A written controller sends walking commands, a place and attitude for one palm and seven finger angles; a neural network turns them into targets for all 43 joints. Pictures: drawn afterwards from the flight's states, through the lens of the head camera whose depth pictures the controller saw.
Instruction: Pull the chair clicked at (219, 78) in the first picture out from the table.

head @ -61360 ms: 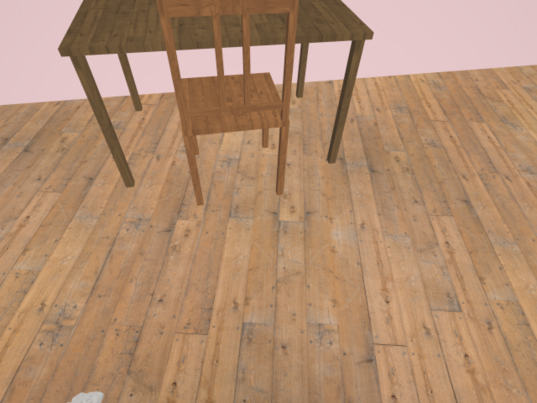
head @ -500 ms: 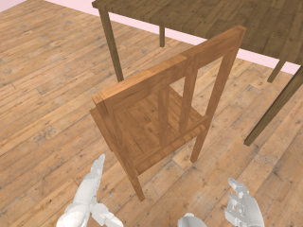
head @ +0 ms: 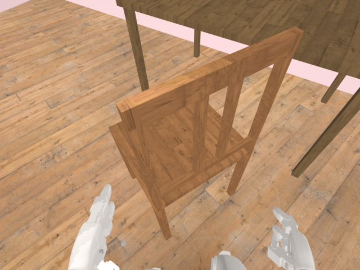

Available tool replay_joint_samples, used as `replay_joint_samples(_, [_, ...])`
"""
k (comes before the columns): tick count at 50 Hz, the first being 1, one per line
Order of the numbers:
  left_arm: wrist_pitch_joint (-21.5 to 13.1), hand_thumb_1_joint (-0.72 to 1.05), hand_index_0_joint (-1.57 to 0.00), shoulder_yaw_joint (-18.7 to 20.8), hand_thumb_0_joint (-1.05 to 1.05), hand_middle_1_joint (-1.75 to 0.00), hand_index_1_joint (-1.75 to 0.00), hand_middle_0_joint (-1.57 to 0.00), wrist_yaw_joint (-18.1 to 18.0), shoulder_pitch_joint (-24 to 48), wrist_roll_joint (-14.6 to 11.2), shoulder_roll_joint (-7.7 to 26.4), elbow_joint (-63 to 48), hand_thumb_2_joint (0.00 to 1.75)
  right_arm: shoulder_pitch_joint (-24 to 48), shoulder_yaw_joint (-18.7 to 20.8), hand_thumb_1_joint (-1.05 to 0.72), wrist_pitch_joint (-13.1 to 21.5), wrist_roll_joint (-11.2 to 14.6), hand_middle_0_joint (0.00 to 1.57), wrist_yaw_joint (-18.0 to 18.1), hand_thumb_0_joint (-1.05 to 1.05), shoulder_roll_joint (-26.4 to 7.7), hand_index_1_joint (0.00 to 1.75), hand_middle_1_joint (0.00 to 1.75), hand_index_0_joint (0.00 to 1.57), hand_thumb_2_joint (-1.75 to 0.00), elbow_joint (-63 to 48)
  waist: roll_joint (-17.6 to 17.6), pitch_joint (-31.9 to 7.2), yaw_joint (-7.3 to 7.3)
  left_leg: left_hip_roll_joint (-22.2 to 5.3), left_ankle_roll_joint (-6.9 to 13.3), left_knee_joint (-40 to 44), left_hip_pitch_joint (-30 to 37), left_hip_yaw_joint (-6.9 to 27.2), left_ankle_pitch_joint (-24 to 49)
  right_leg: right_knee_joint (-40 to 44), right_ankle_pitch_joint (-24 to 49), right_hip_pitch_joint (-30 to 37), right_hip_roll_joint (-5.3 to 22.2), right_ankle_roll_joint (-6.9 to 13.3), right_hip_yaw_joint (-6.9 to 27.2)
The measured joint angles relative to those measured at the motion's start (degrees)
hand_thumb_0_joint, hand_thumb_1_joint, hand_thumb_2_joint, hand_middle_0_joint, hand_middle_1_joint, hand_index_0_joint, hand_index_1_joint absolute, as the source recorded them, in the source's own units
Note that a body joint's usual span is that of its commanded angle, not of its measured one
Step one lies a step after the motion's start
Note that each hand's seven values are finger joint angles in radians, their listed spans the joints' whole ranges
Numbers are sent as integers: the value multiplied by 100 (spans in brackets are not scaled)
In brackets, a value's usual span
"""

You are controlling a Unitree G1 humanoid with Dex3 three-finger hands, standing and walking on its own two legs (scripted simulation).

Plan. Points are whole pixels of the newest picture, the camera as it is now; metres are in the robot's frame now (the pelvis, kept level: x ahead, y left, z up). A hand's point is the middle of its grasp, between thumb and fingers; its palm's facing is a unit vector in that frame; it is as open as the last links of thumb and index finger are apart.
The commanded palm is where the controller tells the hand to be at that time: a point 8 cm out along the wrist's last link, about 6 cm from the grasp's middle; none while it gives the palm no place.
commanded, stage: draw the hand back to the body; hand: left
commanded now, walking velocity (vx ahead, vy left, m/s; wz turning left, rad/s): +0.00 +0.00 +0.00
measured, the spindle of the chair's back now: (198, 140) +0.44 -0.03 +0.00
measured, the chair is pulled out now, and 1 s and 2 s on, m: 0.42 0.42 0.42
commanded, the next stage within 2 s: step back with the hand held close in 1.44 s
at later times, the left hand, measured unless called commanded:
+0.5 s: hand (67, 228) +0.18 +0.19 +0.11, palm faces +0.16 -0.93 -0.32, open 16.6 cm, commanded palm +0.15 +0.24 +0.14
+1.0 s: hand out of the picture +0.21 +0.26 +0.21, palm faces +0.42 -0.79 -0.46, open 10.3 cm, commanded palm +0.17 +0.31 +0.23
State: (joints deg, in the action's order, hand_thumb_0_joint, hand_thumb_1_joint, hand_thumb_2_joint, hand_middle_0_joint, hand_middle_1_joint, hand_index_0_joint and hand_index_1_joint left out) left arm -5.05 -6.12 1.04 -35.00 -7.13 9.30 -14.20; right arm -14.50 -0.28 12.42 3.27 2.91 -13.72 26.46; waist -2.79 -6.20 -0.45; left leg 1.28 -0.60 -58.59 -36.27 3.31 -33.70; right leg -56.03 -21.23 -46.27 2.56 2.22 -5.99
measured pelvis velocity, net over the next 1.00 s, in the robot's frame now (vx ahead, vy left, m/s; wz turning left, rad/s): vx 0.03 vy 0.01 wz -0.03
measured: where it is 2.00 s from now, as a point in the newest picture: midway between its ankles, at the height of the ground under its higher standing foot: outside the picture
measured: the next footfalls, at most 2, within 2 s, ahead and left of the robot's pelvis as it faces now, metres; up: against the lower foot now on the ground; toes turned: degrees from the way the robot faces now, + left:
none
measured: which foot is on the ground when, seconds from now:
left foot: down 0.00-1.00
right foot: down 0.00-1.00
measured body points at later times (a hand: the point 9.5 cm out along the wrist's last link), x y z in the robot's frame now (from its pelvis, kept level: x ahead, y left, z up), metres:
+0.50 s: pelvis +0.01 +0.00 +0.02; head +0.03 -0.02 +0.47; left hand +0.17 +0.24 +0.13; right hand +0.19 -0.23 -0.06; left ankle -0.05 +0.13 -0.67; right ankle +0.07 -0.10 -0.67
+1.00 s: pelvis +0.03 +0.01 +0.06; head +0.03 -0.02 +0.51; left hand +0.19 +0.30 +0.23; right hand +0.22 -0.20 -0.03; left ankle -0.04 +0.13 -0.67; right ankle +0.07 -0.10 -0.67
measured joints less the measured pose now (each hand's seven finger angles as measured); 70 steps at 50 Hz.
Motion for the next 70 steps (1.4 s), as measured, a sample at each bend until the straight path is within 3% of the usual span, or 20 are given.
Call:
replay_joint_samples(5, [-1326, -54, -1, 404, -1, 0, 0, 0, 231, 179, -240, -57, -117, 21, 104, 75, -90, 158, 11, 20, -193, 2, 93, 30, 30, 20, -90, 234, 29, -85, 87, -6, -15, -379, -382, -23, -134, -334, -80, -392, -1, 16, 20])
replay_joint_samples(7, [-1490, -54, 0, 520, -1, 0, 0, 0, 409, 230, -266, -35, -139, 21, 155, 87, -90, 89, 48, 20, -243, 2, 125, 30, 30, 20, -90, 260, 25, -76, 106, -9, -11, -482, -457, -48, -177, -432, -106, -481, -7, 16, 44])
replay_joint_samples(13, [-891, -54, 0, 754, -1, 0, 0, 0, 721, -8, -508, 249, -383, 21, 162, 25, -90, -106, 163, 20, -101, 2, 169, 30, 30, 20, -90, 193, -59, 35, 82, -20, 11, -266, -190, -64, -99, -228, -42, -212, -27, -5, 60])
replay_joint_samples(19, [-967, -51, -1, 1134, -2, -1, -1, -1, 768, -208, -792, 396, -710, 22, 80, 37, -90, 99, 185, 20, 4, 2, 116, 30, 30, 20, -90, 333, -106, 78, 106, -47, 15, 159, 236, 12, 63, 233, 96, 277, -54, -21, -17])
replay_joint_samples(22, [-575, -46, -2, 1150, -1, -2, -2, -2, 106, -211, -137, 585, -835, 25, 73, 104, -90, -134, 48, 20, 110, 2, 105, 30, 30, 20, -90, 376, -80, 168, 172, -32, 25, 481, 653, -11, 165, 479, 151, 668, -49, -33, 9])
replay_joint_samples(24, [-297, -41, -2, 1118, -1, -3, -3, -2, -319, -280, 154, 626, -880, 27, 81, 125, -90, -301, -10, 20, 164, 2, 87, 30, 30, 20, -90, 397, -118, 217, 172, -24, 40, 730, 952, -8, 251, 693, 203, 965, -45, -50, 8])
replay_joint_samples(29, [9, -26, -5, 1127, -1, -6, -6, -4, -868, -329, 456, 674, -870, 34, 104, 105, -90, -478, -82, 20, 260, 2, 75, 30, 30, 20, -90, 506, -168, 372, 241, -8, 79, 1346, 1690, -30, 467, 1196, 341, 1667, -45, -90, 35])
replay_joint_samples(41, [-199, 16, -11, 1702, 0, -15, -15, -10, -1017, 157, 558, 767, -802, 55, 355, -19, -90, -330, -188, 20, 138, 2, 164, 30, 30, 20, -90, 870, -237, 690, 404, -27, 111, 2497, 2874, -92, 916, 2153, 681, 2768, -96, -129, 96])
replay_joint_samples(57, [-495, 72, -19, 2722, 1, -27, -27, -18, -992, 638, 469, 1070, -922, 82, 399, 95, -90, -339, -230, 20, 51, 2, 99, 30, 30, 20, -90, 1209, -271, 854, 464, -50, 148, 3236, 3442, -181, 1222, 2799, 955, 3275, -150, -170, 180])
replay_joint_samples(70, [-422, 88, -21, 2521, 1, -30, -30, -21, -935, 543, 509, 992, -929, 90, 310, 113, -90, -336, -250, 20, 35, 2, 68, 30, 30, 20, -90, 1266, -210, 901, 456, -29, 179, 3367, 3535, -214, 1299, 2971, 1063, 3379, -141, -206, 217])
